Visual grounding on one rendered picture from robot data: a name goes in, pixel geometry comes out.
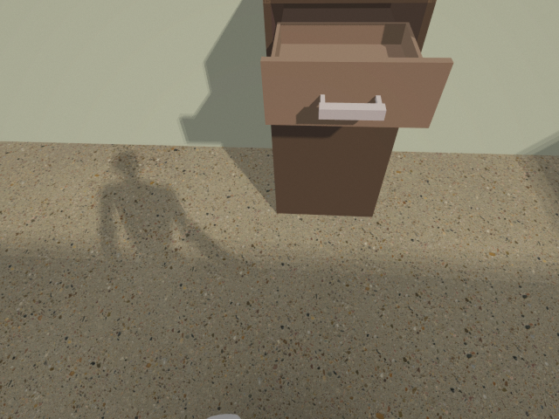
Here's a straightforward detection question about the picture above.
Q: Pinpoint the cabinet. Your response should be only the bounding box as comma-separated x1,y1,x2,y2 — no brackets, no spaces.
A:
263,0,437,217

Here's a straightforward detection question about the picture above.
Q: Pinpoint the handle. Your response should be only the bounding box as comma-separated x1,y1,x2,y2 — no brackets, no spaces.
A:
319,94,386,120

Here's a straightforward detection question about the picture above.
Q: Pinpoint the drawer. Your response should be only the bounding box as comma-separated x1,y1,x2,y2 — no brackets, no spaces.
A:
260,22,453,128

